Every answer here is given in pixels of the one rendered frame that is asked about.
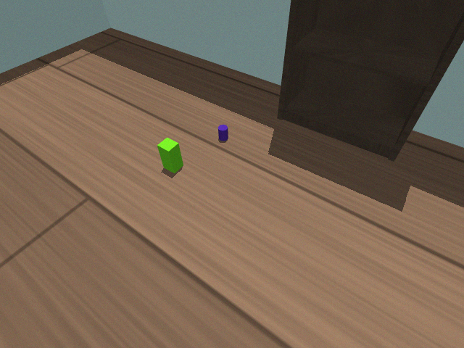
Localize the bookshelf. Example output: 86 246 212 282
277 0 464 162

